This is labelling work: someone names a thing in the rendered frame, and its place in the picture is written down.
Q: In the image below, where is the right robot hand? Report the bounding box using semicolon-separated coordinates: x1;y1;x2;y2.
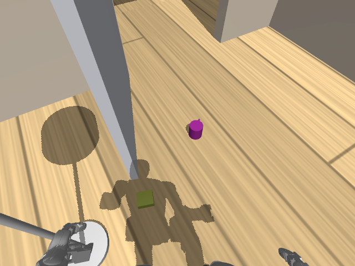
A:
278;248;309;266

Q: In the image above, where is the left robot hand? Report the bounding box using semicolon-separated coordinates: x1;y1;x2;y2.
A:
47;222;93;264

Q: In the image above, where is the left robot arm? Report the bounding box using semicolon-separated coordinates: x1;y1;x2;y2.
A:
35;248;68;266

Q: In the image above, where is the floor lamp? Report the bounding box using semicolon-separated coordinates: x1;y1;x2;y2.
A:
0;213;109;266

